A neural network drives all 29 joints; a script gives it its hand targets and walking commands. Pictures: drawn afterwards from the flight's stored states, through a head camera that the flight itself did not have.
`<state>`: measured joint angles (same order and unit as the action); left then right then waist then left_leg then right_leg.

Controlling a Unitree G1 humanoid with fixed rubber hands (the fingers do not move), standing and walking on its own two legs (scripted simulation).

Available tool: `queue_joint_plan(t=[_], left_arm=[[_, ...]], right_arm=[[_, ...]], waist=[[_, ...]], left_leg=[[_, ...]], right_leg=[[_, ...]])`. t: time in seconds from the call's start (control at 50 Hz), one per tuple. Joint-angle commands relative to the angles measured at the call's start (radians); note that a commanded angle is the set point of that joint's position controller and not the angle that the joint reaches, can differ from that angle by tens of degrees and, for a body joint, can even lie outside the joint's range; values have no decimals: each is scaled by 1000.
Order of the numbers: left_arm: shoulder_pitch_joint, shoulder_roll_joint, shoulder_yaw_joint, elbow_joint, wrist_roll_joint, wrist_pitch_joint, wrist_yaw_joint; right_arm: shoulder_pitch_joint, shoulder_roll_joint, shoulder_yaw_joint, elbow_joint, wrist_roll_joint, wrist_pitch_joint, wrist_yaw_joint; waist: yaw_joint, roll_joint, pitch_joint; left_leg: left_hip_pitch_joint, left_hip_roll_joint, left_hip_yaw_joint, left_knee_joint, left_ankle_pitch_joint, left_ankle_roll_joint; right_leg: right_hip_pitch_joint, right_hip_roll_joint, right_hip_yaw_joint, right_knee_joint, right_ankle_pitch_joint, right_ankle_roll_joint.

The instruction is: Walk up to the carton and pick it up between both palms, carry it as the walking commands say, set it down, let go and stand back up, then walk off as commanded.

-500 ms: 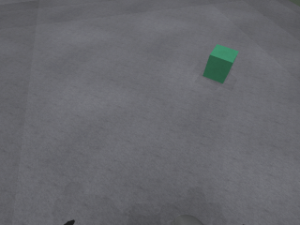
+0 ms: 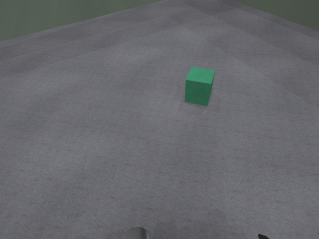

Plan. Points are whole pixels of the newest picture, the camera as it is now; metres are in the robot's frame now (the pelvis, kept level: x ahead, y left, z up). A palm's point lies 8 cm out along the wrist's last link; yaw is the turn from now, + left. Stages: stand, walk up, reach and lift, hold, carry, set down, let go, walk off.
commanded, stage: walk up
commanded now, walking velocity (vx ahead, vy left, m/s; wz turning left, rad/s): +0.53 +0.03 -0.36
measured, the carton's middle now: (199, 86) +1.45 -0.22 -0.64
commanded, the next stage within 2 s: none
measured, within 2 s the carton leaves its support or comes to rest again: neither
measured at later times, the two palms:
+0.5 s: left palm (113, 158) +0.39 +0.22 -0.11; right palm (258, 237) +0.17 -0.22 -0.15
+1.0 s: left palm (131, 161) +0.39 +0.16 -0.12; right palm (251, 112) +0.60 -0.30 -0.10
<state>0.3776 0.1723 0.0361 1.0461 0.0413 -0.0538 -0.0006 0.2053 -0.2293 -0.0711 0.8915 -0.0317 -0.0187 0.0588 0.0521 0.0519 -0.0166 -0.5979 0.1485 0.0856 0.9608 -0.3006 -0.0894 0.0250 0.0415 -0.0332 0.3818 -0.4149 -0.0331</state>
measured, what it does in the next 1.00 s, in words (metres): walks ahead: left foot, then right foot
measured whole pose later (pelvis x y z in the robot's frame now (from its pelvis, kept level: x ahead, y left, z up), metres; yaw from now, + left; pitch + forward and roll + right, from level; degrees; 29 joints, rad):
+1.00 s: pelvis +0.47 -0.06 +0.01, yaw -8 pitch +0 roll +0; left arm 0.47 0.14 0.04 1.13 0.03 -0.09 0.01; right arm 0.06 -0.20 -0.07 0.94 -0.02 0.01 0.06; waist 0.11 0.00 0.02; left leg -0.56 0.14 0.08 0.76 -0.12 -0.05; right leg 0.04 -0.02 -0.16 0.29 -0.32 -0.01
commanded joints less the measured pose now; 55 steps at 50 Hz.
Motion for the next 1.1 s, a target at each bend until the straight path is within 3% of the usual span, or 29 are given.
queue_joint_plan(t=[0.0, 0.04, 0.06, 0.08, 0.1, 0.12, 0.14, 0.2, 0.26, 0.3, 0.36, 0.4, 0.44, 0.5, 0.52, 0.54, 0.56, 0.58, 0.62, 0.66, 0.7, 0.8, 0.88, 0.96, 1.0, 1.02, 1.04, 1.06, 1.08], left_arm=[[-33, 218, 42, -39, -7, -21, 12], [-82, 217, 41, -37, -16, -22, 11], [-53, 183, 39, -42, -21, -27, 8], [-2, 113, 30, -78, -30, -33, 0], [77, 103, 31, -83, -43, -30, 7], [37, 134, 40, -86, -40, -23, 3], [-1, 118, 42, -89, -41, -23, -3], [-23, 61, 29, -68, -18, -3, -13], [-18, 51, 41, -66, -4, 30, -18], [-77, 50, 38, -91, -1, 46, -28], [-161, 42, 29, -127, -5, 55, -54], [-187, 52, 33, -129, -12, 51, -63], [-194, 67, 37, -117, -7, 43, -63], [-51, 140, 63, -38, 2, 19, -46], [86, 229, 89, 3, 6, 9, -30], [146, 308, 107, 12, 5, 4, -12], [96, 282, 105, 5, -5, 6, -1], [61, 226, 88, 3, -14, 3, 5], [-28, 176, 56, -24, -5, -27, 2], [-80, 149, 47, -43, -10, -41, 1], [-54, 138, 46, -33, -12, -50, 2], [29, 129, 41, -5, -9, -56, 12], [82, 121, 37, 24, -8, -55, 14], [105, 153, 40, 59, -6, -42, 15], [77, 163, 38, 67, -11, -37, 15], [69, 154, 37, 69, -22, -37, 13], [58, 110, 32, 52, -33, -42, 8], [72, 44, 16, 12, -43, -41, -1], [70, 73, 35, 28, -34, -32, 1]], right_arm=[[-170, -60, -6, -111, 11, -39, -5], [7, -69, -27, -45, 12, -50, -18], [190, -133, -56, 20, 6, -58, -33], [368, -256, -90, 40, 0, -58, -50], [425, -301, -90, 38, 5, -52, -52], [339, -254, -80, 34, 17, -46, -59], [225, -197, -60, 22, 6, -54, -62], [96, -88, -17, 47, -1, -65, -68], [78, -88, -14, 35, 3, -84, -66], [53, -93, -11, 31, -3, -88, -61], [14, -105, -10, 33, -8, -80, -55], [15, -118, -15, 49, -5, -74, -53], [50, -139, -23, 65, -2, -68, -54], [65, -132, -17, 75, 11, -59, -48], [58, -81, 0, 50, 19, -61, -40], [64, -26, 13, 9, 25, -56, -32], [33, -39, 0, 10, 9, -50, -32], [16, -64, -8, 22, 2, -46, -30], [35, -40, -15, 61, -6, -38, -25], [75, -19, -17, 80, 3, -20, -26], [52, -20, -19, 73, 7, -1, -26], [-104, -12, -11, 19, 9, 28, -7], [-247, 4, 2, -26, 11, 12, 2], [-271, 4, 2, -26, 3, -8, -3], [-178, -13, -9, 6, -5, -19, -14], [-30, -49, -26, 59, -9, -29, -24], [184, -144, -58, 111, -13, -45, -41], [346, -283, -78, 111, -20, -56, -55], [357, -294, -73, 113, 1, -46, -59]], waist=[[-19, -193, 200], [-123, -135, 122], [-190, -8, -3], [-251, 289, -202], [-219, 350, -289], [-181, 208, -172], [-147, 137, -108], [-99, 80, -36], [-72, -22, 27], [-50, 2, 77], [-21, 76, 112], [-16, 104, 92], [-17, 47, 74], [52, -122, 21], [120, -371, -13], [131, -557, -51], [102, -418, 14], [85, -294, 44], [38, -125, 61], [-8, -163, 51], [-17, -165, 65], [-4, -163, 151], [32, -145, 181], [37, -182, 166], [-16, -173, 111], [-80, -106, 26], [-173, 37, -116], [-228, 297, -254], [-212, 130, -247]], left_leg=[[39, -51, 58, -230, 62, 26], [369, -110, 101, -351, 141, 57], [656, -77, 53, -374, 142, 92], [920, 254, -351, -528, 73, 182], [952, 383, -663, -689, 118, 268], [799, 327, -588, -701, -11, 265], [681, 298, -499, -697, -46, 248], [491, 251, -335, -720, -38, 247], [372, 317, -303, -765, 18, 264], [290, 315, -244, -807, 42, 250], [221, 211, -69, -835, 11, 174], [258, 170, -34, -826, -3, 162], [282, 171, -15, -774, -37, 171], [170, 90, 46, -518, -86, 143], [36, -22, 124, -196, -77, 101], [-126, -106, 79, 128, -295, 81], [-197, -61, -23, 267, -225, 84], [-193, -23, -50, 314, -152, 81], [-163, 14, -70, 301, -25, 76], [-79, 33, -85, 254, 15, 65], [-59, 30, -87, 230, 46, 59], [-124, 24, -58, 51, 163, 38], [-88, -2, -6, -188, 202, 35], [30, -51, 62, -326, 103, 51], [224, -97, 101, -392, 64, 75], [430, -127, 120, -438, 79, 96], [709, 16, -67, -475, 58, 147], [959, 349, -566, -644, 137, 242], [910, 398, -678, -679, 261, 282]], right_leg=[[-155, -305, 189, -134, 611, -130], [-286, -252, 114, 83, 831, -82], [-415, -182, 78, 340, 808, -48], [-606, -65, 32, 676, 279, 8], [-643, -12, 66, 935, -121, 19], [-645, -66, 131, 1028, -35, 12], [-647, -104, 114, 1052, 60, 9], [-610, -171, 90, 1003, 115, 13], [-588, -195, 104, 933, 111, 35], [-560, -216, 111, 801, 128, 49], [-447, -222, 52, 504, 216, 50], [-375, -193, -13, 398, 245, 51], [-305, -166, -65, 314, 209, 50], [-37, -110, -108, 215, 165, 35], [75, -233, 110, 26, -65, -17], [132, -473, 507, -203, -311, -104], [65, -488, 565, -242, -354, -128], [12, -486, 508, -223, -302, -127], [-70, -490, 418, -189, 23, -100], [-125, -446, 294, -188, 174, -97], [-145, -431, 262, -210, 221, -109], [-125, -406, 181, -278, 180, -115], [-74, -381, 101, -259, 317, -101], [-41, -391, 80, -187, 485, -102], [-94, -366, 15, -42, 692, -81], [-155, -311, -49, 154, 779, -60], [-324, -213, -103, 439, 640, -14], [-588, -31, -86, 769, -127, 28], [-632, -62, 87, 900, -114, 26]])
